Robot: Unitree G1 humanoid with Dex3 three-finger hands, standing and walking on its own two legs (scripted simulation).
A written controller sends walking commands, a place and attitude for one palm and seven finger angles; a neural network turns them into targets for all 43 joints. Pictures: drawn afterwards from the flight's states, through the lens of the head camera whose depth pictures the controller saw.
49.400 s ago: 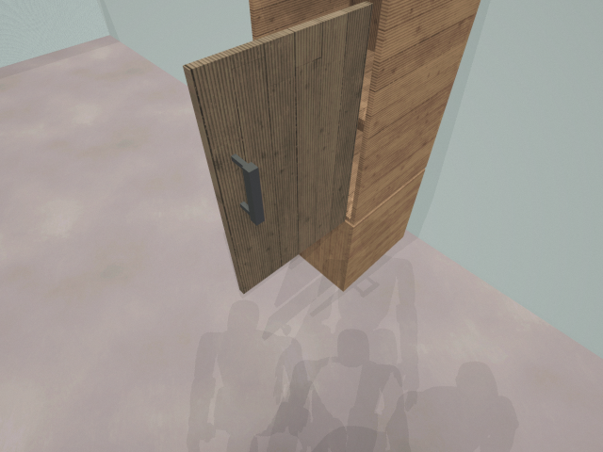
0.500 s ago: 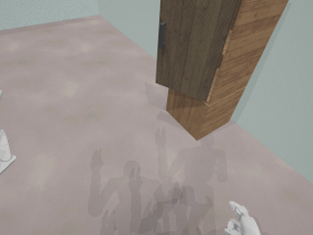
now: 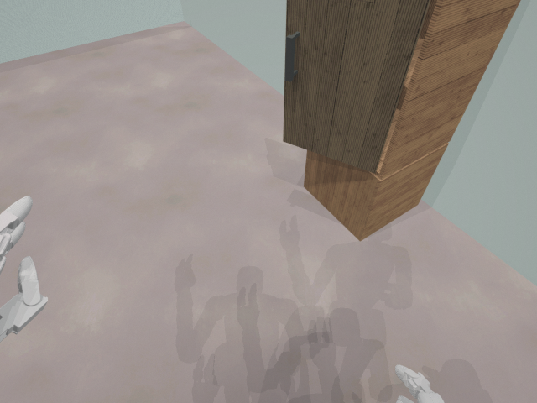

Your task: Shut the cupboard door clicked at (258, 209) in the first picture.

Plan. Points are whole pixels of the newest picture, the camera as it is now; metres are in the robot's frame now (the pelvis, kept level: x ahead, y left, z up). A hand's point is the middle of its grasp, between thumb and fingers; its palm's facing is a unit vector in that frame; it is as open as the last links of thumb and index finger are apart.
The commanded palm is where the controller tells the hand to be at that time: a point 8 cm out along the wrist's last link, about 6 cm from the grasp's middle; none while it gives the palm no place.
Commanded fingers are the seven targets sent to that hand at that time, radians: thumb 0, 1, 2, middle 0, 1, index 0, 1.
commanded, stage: let the arm hang, fingers relaxed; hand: left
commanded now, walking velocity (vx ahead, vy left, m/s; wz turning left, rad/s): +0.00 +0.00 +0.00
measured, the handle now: (292, 56) +1.06 -0.01 +0.03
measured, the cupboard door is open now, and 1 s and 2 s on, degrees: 26 26 26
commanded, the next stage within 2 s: look to check the result in 1.06 s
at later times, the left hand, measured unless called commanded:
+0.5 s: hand out of the picture -0.03 +0.20 -0.17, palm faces +0.03 -0.98 -0.21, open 7.2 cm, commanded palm none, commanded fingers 0.00 0.90 0.90 -0.20 -0.30 -0.20 -0.30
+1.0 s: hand out of the picture -0.05 +0.16 -0.17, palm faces +0.04 -0.99 -0.14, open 7.3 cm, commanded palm none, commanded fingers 0.00 0.90 0.90 -0.20 -0.30 -0.20 -0.30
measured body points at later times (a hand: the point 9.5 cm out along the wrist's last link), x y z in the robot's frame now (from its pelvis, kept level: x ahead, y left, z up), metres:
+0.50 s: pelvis +0.01 +0.01 +0.01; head +0.02 +0.02 +0.46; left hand -0.03 +0.25 -0.15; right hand +0.04 -0.23 -0.14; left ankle +0.06 +0.09 -0.73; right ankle -0.07 -0.10 -0.73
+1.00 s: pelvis -0.01 +0.01 +0.01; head -0.01 +0.02 +0.46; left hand -0.05 +0.21 -0.15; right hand -0.05 -0.19 -0.15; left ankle +0.06 +0.09 -0.73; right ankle -0.07 -0.10 -0.73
